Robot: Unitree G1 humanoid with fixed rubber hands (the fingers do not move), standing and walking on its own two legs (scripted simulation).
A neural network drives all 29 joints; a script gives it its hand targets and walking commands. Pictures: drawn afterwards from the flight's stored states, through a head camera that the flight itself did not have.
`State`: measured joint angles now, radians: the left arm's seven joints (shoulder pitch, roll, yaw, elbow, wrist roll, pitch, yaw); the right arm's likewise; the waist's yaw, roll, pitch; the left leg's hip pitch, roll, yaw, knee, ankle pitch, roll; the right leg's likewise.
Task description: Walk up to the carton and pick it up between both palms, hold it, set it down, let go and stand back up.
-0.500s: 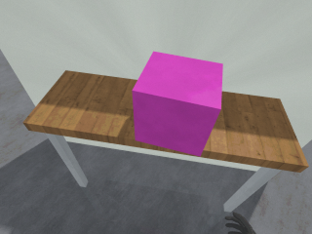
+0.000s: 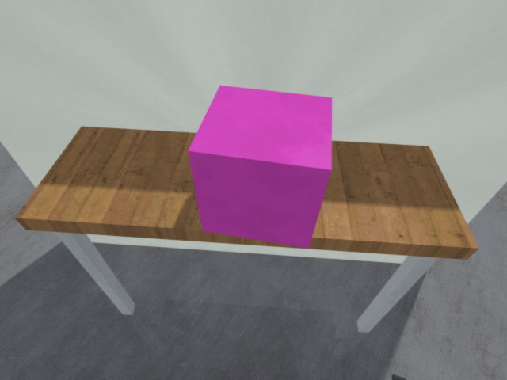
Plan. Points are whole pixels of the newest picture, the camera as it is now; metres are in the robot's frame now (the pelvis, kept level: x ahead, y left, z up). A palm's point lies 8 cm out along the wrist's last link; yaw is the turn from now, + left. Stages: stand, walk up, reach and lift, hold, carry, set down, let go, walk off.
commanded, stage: walk up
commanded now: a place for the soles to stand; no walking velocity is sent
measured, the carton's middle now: (264, 167) +0.54 -0.03 +0.02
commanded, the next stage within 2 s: none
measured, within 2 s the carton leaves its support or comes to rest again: neither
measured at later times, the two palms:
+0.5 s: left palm (40, 377) +0.18 +0.35 -0.11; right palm out of the picture +0.03 -0.16 -0.11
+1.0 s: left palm (74, 314) +0.28 +0.33 -0.11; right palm out of the picture +0.16 -0.17 -0.09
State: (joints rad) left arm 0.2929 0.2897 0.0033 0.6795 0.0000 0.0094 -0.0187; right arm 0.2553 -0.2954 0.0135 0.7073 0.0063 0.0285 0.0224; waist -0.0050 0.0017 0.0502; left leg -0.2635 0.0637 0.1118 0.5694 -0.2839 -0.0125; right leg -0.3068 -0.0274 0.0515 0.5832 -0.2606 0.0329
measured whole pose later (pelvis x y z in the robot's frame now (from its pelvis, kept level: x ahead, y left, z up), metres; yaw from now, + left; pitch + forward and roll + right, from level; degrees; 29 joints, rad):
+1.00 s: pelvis +0.13 +0.10 +0.00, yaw -10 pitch -2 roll +0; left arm 0.20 0.28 0.01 0.77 0.01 0.05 -0.03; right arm 0.38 -0.27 0.00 0.62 -0.01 -0.01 -0.01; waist 0.00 -0.02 0.06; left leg -0.22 0.03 0.06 0.60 -0.35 0.00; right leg -0.34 0.01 0.00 0.58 -0.21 -0.01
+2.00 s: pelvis +0.11 +0.09 +0.00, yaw -9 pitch -2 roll +1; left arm 0.22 0.29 0.02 0.73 0.01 0.07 -0.04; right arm 0.39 -0.30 -0.03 0.64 -0.01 0.00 -0.02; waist 0.00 -0.01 0.06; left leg -0.26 0.03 0.02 0.60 -0.31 -0.01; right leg -0.37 0.01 -0.03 0.57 -0.18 -0.04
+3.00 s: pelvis +0.14 +0.09 +0.02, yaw -8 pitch -4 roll +0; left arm 0.27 0.20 -0.02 0.40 -0.02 0.13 0.08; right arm 0.27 -0.24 -0.09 0.63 0.03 -0.20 0.10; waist 0.00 -0.03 0.08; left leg -0.05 0.04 0.06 0.35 -0.23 -0.02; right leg -0.11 0.02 -0.01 0.36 -0.18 -0.03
